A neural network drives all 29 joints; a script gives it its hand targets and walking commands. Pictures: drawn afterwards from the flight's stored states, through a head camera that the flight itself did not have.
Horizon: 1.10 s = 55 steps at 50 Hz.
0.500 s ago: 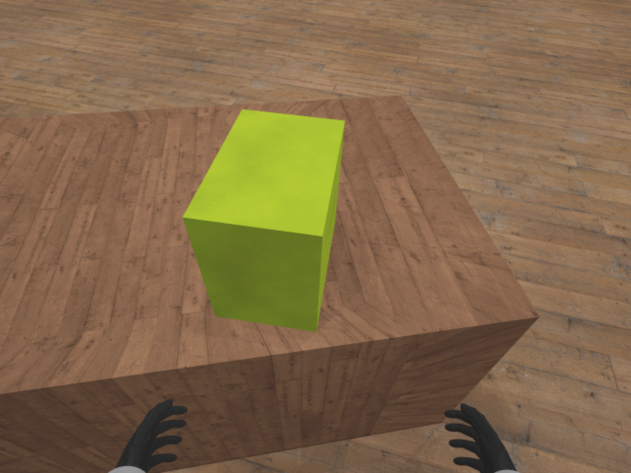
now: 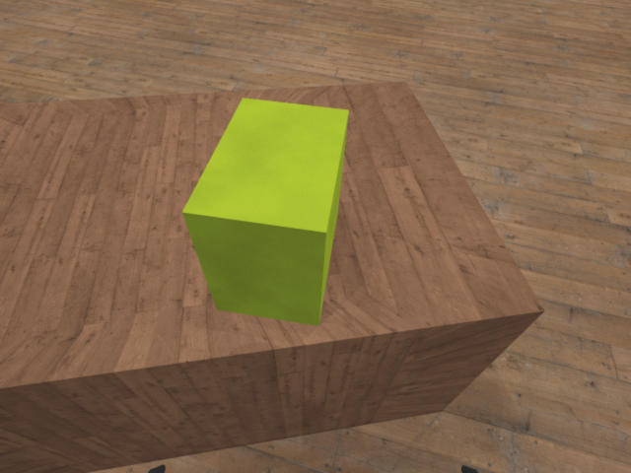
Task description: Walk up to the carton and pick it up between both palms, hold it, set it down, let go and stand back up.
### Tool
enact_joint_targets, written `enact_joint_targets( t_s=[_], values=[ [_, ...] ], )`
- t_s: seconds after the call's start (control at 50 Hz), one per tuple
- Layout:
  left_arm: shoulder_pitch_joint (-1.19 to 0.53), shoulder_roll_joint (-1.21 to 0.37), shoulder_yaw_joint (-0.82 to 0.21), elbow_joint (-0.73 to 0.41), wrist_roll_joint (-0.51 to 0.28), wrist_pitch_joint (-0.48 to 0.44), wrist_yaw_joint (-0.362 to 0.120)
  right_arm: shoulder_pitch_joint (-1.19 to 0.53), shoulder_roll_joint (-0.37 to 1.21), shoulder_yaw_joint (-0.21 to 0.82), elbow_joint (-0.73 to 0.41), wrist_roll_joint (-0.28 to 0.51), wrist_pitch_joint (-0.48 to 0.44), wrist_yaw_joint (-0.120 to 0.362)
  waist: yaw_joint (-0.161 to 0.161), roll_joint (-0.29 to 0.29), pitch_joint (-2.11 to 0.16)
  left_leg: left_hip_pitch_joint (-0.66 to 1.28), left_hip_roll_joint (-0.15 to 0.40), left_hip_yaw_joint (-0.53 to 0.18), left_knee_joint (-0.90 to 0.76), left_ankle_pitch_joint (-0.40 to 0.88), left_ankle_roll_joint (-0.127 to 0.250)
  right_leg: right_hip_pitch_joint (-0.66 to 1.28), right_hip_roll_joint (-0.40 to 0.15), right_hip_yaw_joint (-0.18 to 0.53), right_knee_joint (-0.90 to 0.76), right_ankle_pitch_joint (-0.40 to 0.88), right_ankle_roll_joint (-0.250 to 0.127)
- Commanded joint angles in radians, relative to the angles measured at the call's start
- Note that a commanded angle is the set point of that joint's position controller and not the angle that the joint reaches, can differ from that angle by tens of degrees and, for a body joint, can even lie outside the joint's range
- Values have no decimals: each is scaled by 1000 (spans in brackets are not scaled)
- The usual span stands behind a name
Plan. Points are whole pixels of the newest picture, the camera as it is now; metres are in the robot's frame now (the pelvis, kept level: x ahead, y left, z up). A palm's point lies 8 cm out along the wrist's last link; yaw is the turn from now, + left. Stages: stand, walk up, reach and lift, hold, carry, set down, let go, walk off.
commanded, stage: stand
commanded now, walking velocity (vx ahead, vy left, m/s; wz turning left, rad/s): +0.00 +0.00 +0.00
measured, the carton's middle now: (281, 212) +0.50 +0.07 +0.01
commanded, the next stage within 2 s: none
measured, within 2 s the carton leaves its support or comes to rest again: neither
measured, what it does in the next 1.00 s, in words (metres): stands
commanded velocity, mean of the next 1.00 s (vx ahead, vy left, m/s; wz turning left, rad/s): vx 0.00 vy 0.00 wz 0.00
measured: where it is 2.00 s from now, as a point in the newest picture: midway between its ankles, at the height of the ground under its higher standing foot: outside the picture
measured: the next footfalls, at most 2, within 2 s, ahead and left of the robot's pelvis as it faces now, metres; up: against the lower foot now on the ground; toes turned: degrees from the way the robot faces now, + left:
none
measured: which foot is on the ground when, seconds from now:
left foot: down 0.00-1.00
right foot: down 0.00-1.00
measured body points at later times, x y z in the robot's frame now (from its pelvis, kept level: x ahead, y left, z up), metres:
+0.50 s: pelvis +0.01 +0.00 +0.01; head +0.02 +0.00 +0.46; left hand +0.06 +0.22 -0.14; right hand +0.05 -0.23 -0.14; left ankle +0.00 +0.12 -0.72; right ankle -0.01 -0.12 -0.72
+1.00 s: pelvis +0.00 +0.00 +0.02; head +0.01 +0.00 +0.47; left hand -0.01 +0.20 -0.15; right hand +0.00 -0.21 -0.15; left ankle +0.00 +0.12 -0.72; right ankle -0.01 -0.12 -0.72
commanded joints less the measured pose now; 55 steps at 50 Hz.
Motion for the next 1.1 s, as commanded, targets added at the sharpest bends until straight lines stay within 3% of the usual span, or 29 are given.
enact_joint_targets(
  t_s=[0.0, 0.06, 0.08, 0.16, 0.22, 0.32, 0.34, 0.42, 0.46, 0.52, 0.62, 0.72, 0.92, 0.98, 1.04, 1.08],
  values=[
    [18, 89, 34, -68, 1, -26, 9, 0, -90, -30, -71, 0, -24, -12, 5, 18, -43, 3, 56, -77, -137, 179, 49, 31, -32, 34, -83, 173, -21],
    [9, 102, 38, -52, 0, -25, 12, 14, -95, -36, -58, 1, -22, -12, -12, -18, -47, 36, 52, -64, -126, 163, 49, 7, -44, 61, -124, 177, -31],
    [-1, 98, 40, -54, 3, -29, 12, 8, -108, -41, -51, 0, -22, -13, -5, -23, -32, 17, 52, -71, -133, 176, 45, 15, -41, 55, -121, 178, -36],
    [16, 84, 36, -31, -4, -32, 13, 6, -118, -48, -27, -1, -21, -17, -1, 3, -53, 44, 59, -73, -145, 199, 53, 33, -46, 59, -127, 217, -34],
    [9, 100, 42, -11, -2, -33, 15, 17, -99, -42, 5, 3, -22, -15, -5, -22, -41, 46, 48, -61, -144, 196, 48, 42, -57, 70, -146, 202, -42],
    [26, 92, 46, 31, -2, -33, 17, 36, -91, -46, 48, 5, -26, -19, -7, 14, -12, 46, 48, -64, -165, 237, 45, 55, -59, 70, -164, 222, -45],
    [29, 99, 46, 44, -2, -32, 15, 34, -88, -45, 60, 4, -26, -18, -5, -7, -19, 64, 59, -67, -176, 224, 47, 53, -58, 69, -168, 225, -41],
    [43, 83, 42, 83, -4, -33, 19, 42, -97, -50, 99, 2, -31, -22, 0, 3, -25, 81, 60, -72, -196, 225, 46, 87, -57, 64, -184, 241, -42],
    [26, 82, 46, 97, -3, -33, 24, 64, -77, -45, 121, 10, -29, -25, -11, -11, -6, 81, 62, -71, -202, 253, 46, 82, -60, 63, -187, 256, -43],
    [65, 90, 47, 139, -3, -37, 21, 54, -81, -46, 151, 7, -31, -27, 4, 3, 3, 105, 76, -86, -221, 276, 46, 87, -55, 58, -194, 244, -37],
    [58, 57, 39, 189, -3, -34, 23, 70, -64, -46, 198, 8, -28, -31, -3, -17, 17, 104, 72, -75, -239, 230, 45, 107, -67, 63, -222, 265, -35],
    [73, 44, 33, 234, -4, -32, 27, 86, -58, -45, 243, 10, -30, -32, 1, 12, 17, 122, 64, -68, -249, 270, 35, 126, -62, 62, -225, 268, -34],
    [85, 24, 20, 303, -2, -29, 29, 99, -36, -39, 308, 9, -24, -36, -6, -14, 60, 128, 64, -68, -267, 221, 34, 105, -63, 61, -254, 238, -24],
    [86, 15, 17, 321, -4, -30, 32, 92, -31, -37, 319, 10, -25, -35, -9, 15, 70, 113, 66, -71, -272, 203, 34, 114, -63, 64, -261, 234, -26],
    [102, 5, 14, 340, -7, -28, 31, 111, 7, -26, 332, 13, -22, -37, -8, -23, 63, 128, 69, -73, -276, 205, 31, 109, -67, 57, -265, 213, -23],
    [102, 2, 11, 344, -7, -28, 32, 100, -10, -29, 342, 10, -24, -35, -5, -6, 63, 106, 64, -70, -281, 197, 27, 124, -64, 59, -263, 208, -25]
  ],
)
